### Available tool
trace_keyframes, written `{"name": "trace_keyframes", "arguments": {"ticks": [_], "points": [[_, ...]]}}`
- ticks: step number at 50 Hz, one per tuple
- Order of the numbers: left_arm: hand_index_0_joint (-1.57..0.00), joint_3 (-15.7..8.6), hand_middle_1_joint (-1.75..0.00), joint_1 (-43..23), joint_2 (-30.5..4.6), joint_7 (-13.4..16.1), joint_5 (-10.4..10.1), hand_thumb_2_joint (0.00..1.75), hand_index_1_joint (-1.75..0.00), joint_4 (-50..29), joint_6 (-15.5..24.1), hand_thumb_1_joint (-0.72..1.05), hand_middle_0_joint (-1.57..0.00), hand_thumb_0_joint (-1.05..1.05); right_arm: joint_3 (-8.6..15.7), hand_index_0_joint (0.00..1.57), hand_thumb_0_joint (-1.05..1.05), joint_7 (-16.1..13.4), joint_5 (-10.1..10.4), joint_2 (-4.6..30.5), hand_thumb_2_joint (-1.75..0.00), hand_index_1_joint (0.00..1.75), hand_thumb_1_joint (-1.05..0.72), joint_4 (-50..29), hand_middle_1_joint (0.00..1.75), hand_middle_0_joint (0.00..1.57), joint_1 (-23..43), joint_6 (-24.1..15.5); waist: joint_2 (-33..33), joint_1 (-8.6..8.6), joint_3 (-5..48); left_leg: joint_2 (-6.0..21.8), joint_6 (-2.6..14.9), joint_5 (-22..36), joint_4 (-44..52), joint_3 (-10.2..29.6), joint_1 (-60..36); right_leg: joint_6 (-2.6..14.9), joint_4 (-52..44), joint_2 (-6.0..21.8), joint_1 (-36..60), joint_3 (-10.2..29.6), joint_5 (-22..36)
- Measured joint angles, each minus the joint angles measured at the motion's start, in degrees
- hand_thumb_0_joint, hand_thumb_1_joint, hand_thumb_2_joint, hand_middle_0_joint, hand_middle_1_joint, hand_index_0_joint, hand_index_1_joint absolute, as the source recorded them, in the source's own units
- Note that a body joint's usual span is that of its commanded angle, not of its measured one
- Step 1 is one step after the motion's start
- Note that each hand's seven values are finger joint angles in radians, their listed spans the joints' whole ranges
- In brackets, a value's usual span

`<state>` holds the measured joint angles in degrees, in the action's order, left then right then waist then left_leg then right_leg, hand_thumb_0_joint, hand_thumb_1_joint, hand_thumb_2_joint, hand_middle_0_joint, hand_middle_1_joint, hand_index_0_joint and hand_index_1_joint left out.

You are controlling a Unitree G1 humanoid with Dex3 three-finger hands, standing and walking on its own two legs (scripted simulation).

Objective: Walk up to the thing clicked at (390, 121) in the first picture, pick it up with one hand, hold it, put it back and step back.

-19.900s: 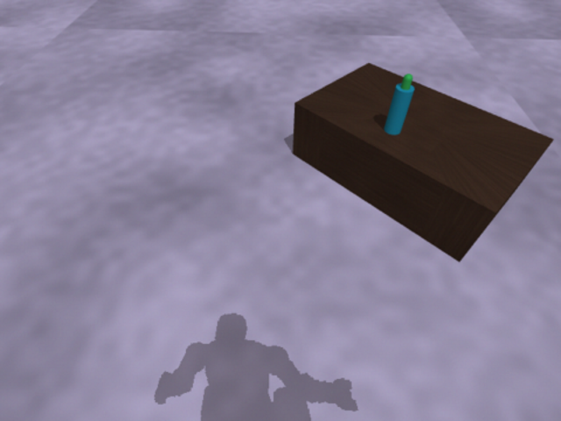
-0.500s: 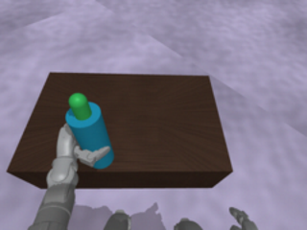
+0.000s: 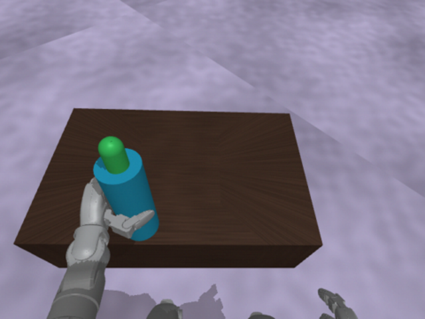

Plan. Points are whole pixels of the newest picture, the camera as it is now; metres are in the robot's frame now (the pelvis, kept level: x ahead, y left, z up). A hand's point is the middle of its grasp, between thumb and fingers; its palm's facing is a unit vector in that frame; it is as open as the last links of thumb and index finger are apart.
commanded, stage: hold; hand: left
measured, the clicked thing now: (128, 191) +0.34 +0.17 +0.04
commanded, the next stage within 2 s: none
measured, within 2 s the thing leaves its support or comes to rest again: neither
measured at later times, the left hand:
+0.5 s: hand (128, 202) +0.32 +0.17 +0.02, palm faces +0.08 -1.00 -0.03, open 10.5 cm
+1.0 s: hand (127, 205) +0.31 +0.17 +0.03, palm faces +0.09 -1.00 -0.01, open 10.5 cm
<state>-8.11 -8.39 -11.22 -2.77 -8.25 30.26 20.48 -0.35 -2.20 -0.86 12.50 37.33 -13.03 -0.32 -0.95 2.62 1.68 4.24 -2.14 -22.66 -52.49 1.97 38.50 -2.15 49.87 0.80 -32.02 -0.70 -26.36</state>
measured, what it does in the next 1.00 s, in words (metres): stands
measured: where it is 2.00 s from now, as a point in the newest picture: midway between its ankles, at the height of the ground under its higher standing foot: outside the picture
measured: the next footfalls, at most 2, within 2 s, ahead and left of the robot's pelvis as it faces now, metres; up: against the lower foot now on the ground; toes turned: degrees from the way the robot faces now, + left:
none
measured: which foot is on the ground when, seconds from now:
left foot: down 0.00-1.00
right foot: down 0.00-1.00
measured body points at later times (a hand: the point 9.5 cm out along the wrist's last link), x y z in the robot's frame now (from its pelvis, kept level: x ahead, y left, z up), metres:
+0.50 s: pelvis +0.00 +0.00 +0.01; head +0.05 +0.01 +0.45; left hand +0.31 +0.22 +0.03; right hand +0.12 -0.25 -0.10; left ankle +0.04 +0.14 -0.69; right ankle -0.01 -0.15 -0.69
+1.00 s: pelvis -0.01 +0.00 +0.01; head +0.04 +0.01 +0.45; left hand +0.30 +0.22 +0.03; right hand +0.12 -0.25 -0.10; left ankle +0.04 +0.14 -0.69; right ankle -0.01 -0.15 -0.69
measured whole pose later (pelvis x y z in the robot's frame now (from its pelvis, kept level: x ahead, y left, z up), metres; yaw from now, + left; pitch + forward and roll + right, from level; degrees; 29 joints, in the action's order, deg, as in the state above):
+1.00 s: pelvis -0.01 +0.00 +0.01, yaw +0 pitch +6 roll -2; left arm -8.1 -7.0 -10.9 -3.6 -9.2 29.8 20.3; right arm -0.6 -2.5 -0.6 12.4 37.8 -13.0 -1.2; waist -0.9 2.2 1.1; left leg 3.9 -2.2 -20.7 -49.6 1.7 35.1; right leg -2.1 47.8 1.1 -29.1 -0.5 -24.8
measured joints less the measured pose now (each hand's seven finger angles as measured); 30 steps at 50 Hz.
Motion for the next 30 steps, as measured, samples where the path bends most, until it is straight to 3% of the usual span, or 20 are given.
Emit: {"name": "trace_keyframes", "arguments": {"ticks": [30], "points": [[-0.69, 0.9, -1.05, 2.3, 0.3, -0.3, -0.7, 1.14, -1.05, -2.3, -1.2, -0.48, -0.66, -0.01, -0.1, 0.20, 0.01, -0.4, 0.4, 0.1, -0.91, 0.30, -0.93, 0.1, 0.30, 0.20, 0.0, -0.5, -0.1, -0.46, -0.5, -0.2, 0.07, 1.3, 2.7, -0.4, -3.7, -0.11, -2.5, 0.2, 3.4, 0.3, 1.2]]}}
